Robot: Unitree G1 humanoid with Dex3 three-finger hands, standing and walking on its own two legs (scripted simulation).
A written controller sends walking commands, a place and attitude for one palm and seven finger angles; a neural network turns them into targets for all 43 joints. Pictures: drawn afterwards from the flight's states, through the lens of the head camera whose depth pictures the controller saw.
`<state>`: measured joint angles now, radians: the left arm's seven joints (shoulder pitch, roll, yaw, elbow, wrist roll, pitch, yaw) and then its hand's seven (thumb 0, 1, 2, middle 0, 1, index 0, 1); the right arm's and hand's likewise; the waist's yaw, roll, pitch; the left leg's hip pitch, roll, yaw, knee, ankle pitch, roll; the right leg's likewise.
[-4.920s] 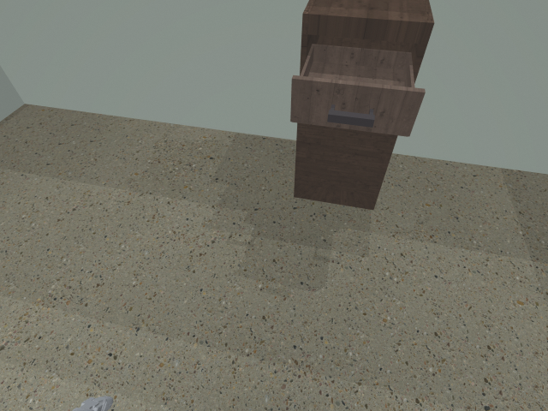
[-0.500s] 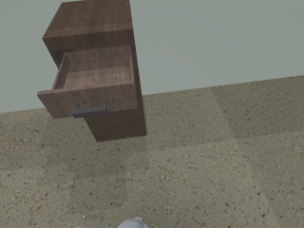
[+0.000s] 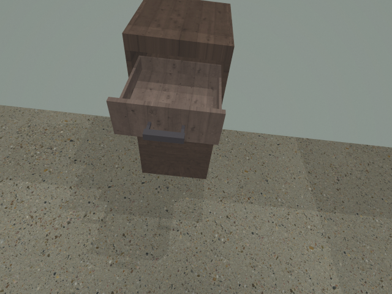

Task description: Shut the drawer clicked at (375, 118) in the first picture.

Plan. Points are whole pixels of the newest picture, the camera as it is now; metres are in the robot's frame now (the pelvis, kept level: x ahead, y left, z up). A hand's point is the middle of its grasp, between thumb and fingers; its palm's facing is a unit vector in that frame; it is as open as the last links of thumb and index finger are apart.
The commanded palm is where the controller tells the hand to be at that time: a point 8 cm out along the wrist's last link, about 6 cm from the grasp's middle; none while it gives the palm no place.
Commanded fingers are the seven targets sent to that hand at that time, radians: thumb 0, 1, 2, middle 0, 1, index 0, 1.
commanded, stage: take the last steps up to it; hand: left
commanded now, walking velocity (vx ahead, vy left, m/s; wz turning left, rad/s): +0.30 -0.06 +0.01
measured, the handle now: (165, 131) +0.57 +0.14 -0.05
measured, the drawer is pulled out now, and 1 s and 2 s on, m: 0.30 0.30 0.30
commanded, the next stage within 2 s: come to a stop and stand still in 0.72 s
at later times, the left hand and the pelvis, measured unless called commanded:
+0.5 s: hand (145, 288) +0.16 +0.12 -0.16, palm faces +0.08 -0.97 -0.23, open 7.2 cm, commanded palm none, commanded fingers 0.00 0.90 0.90 -0.20 -0.30 -0.20 -0.30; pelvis +0.12 -0.06 +0.00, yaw +2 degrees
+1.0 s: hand (142, 267) +0.21 +0.14 -0.19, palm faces +0.10 -0.99 -0.13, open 7.4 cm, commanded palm none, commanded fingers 0.00 0.90 0.90 -0.20 -0.30 -0.20 -0.30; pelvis +0.25 -0.02 -0.01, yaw +0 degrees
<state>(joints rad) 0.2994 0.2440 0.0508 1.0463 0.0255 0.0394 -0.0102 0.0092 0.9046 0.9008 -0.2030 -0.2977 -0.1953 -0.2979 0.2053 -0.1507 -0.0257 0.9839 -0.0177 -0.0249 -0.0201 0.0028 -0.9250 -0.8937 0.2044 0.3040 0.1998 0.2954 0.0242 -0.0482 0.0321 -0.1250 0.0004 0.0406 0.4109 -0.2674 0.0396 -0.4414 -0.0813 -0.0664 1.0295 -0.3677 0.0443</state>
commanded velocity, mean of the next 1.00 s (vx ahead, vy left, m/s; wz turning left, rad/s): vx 0.14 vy -0.05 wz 0.02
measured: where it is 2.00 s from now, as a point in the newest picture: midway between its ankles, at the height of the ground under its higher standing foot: outside the picture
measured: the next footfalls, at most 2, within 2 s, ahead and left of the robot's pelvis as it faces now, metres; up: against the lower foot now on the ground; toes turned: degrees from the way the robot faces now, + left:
right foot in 0.32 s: +0.16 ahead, -0.15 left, +0.00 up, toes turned -7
left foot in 0.80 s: +0.27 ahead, +0.03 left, +0.00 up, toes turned +3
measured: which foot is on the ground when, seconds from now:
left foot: down 0.00-0.32, up 0.34-0.78, down 0.80-1.00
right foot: up 0.00-0.30, down 0.32-0.82, up 0.84-1.00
